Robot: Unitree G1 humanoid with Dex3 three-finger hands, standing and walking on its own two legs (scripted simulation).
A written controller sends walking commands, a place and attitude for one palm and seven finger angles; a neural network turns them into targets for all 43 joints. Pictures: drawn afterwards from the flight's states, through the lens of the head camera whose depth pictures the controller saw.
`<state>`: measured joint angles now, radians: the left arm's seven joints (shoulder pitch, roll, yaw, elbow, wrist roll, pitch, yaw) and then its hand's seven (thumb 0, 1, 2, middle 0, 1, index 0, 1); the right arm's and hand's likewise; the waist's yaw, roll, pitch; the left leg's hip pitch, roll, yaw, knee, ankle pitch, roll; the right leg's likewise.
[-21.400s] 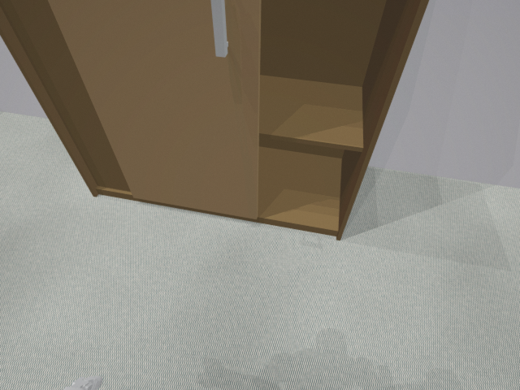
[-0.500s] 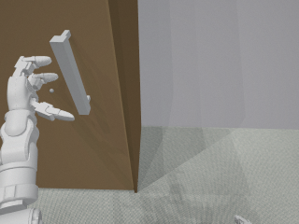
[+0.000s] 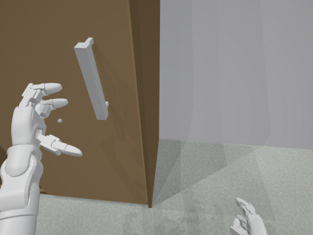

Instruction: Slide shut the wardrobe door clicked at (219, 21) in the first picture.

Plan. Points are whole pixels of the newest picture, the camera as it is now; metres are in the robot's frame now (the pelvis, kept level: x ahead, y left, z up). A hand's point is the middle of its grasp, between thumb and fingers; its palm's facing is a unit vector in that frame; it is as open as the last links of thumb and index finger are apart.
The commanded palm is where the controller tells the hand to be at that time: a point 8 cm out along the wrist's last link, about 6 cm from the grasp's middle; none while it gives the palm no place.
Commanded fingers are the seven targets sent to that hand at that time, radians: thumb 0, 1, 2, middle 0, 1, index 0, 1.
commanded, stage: slip the hand off the handle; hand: left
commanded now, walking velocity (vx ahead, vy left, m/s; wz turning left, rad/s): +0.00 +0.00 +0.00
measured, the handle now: (96, 81) +0.43 +0.22 +0.19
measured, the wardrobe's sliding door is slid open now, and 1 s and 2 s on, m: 0.00 0.00 0.00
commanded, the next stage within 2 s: draw the hand back to the body in 0.50 s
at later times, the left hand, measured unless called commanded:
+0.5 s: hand (57, 125) +0.28 +0.26 +0.17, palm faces +0.32 -0.94 -0.13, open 14.7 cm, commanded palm +0.23 +0.30 +0.18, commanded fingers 0.00 -0.55 0.20 -0.25 -1.15 -0.25 -1.15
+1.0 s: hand (43, 143) +0.23 +0.26 +0.17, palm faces +0.14 -0.99 -0.05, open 14.7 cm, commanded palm +0.19 +0.31 +0.18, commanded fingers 0.00 -0.55 0.20 -0.25 -1.15 -0.25 -1.15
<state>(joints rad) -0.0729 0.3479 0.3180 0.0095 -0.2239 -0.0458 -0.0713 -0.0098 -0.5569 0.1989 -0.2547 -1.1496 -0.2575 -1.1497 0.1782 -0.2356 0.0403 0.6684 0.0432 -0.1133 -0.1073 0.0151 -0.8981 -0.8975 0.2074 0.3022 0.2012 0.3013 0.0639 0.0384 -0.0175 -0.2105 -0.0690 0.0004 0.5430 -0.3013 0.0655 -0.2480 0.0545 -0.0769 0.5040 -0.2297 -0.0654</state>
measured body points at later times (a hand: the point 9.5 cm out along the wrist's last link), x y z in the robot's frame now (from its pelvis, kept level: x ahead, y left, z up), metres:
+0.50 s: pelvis +0.00 -0.02 -0.01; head -0.01 -0.04 +0.44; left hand +0.26 +0.31 +0.18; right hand +0.18 -0.26 -0.10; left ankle -0.01 +0.07 -0.73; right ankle +0.03 -0.08 -0.73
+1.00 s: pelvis +0.00 +0.01 +0.00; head -0.04 -0.01 +0.45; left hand +0.22 +0.32 +0.18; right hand +0.22 -0.22 -0.05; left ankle -0.01 +0.07 -0.73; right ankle +0.03 -0.08 -0.73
